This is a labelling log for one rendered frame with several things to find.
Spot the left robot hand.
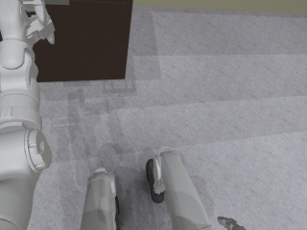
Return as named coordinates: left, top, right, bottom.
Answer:
left=0, top=0, right=55, bottom=49

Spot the robot right thigh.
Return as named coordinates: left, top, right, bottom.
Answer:
left=153, top=151, right=214, bottom=230

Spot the left robot upper arm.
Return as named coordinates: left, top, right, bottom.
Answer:
left=0, top=128, right=53, bottom=230

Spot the robot thigh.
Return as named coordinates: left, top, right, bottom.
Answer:
left=80, top=171, right=116, bottom=230
left=153, top=151, right=214, bottom=230

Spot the cabinet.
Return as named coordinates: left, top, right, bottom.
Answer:
left=0, top=0, right=133, bottom=82

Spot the right robot hand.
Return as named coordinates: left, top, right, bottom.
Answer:
left=217, top=217, right=247, bottom=230

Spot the robot left thigh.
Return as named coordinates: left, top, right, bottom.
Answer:
left=80, top=171, right=116, bottom=230

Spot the robot left forearm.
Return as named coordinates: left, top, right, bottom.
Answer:
left=0, top=39, right=42, bottom=134

